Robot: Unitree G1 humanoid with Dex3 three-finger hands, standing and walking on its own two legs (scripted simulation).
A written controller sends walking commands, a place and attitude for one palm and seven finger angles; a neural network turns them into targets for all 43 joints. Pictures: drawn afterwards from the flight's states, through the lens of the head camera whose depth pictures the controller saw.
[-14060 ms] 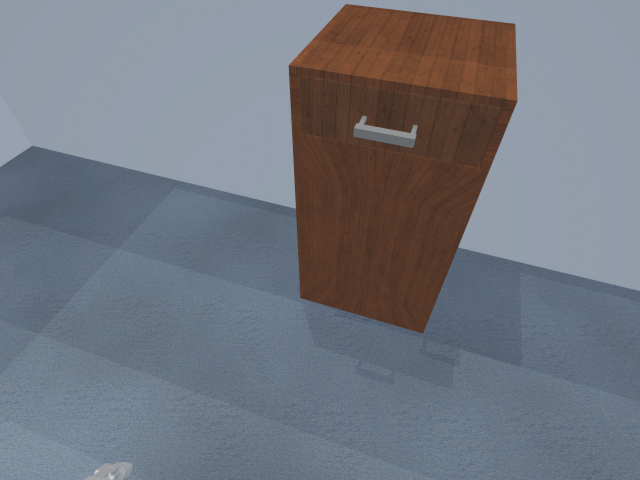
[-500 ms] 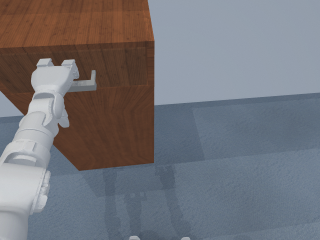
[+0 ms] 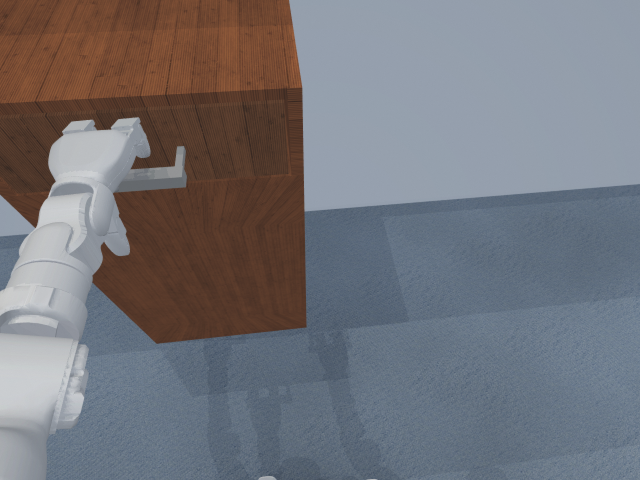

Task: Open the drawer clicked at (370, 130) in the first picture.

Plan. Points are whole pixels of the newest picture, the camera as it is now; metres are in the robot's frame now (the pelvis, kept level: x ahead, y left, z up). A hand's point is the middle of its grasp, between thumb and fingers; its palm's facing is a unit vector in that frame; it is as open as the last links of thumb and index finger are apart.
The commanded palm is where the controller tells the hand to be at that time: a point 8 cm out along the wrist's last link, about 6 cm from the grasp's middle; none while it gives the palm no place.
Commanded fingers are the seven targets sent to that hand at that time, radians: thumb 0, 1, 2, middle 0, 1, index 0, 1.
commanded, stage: lift the fingers back up to retry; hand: left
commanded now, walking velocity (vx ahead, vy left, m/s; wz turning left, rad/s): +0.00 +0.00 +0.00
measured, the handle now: (138, 168) +0.52 +0.25 +0.05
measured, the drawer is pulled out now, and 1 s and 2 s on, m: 0.00 0.00 0.00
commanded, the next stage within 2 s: re-aim the fingers above the handle in 0.48 s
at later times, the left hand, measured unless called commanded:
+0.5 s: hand (99, 167) +0.47 +0.26 +0.11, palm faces -0.05 -0.04 -1.00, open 13.7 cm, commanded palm +0.44 +0.27 +0.16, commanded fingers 0.00 -0.50 0.30 -0.30 -1.20 -0.30 -1.20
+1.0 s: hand (97, 170) +0.47 +0.26 +0.11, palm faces -0.04 +0.00 -1.00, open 13.8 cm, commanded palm +0.44 +0.25 +0.16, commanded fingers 0.00 -0.50 0.30 -0.30 -1.20 -0.30 -1.20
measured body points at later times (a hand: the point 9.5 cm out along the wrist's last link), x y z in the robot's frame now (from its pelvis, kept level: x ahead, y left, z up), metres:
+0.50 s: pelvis +0.02 +0.00 +0.02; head +0.08 -0.01 +0.46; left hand +0.47 +0.26 +0.16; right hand +0.11 -0.26 -0.12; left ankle -0.01 +0.07 -0.71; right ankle -0.02 -0.10 -0.71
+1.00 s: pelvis +0.01 +0.00 +0.02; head +0.07 -0.02 +0.46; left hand +0.46 +0.26 +0.17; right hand +0.08 -0.27 -0.12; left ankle -0.01 +0.07 -0.71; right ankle -0.02 -0.10 -0.71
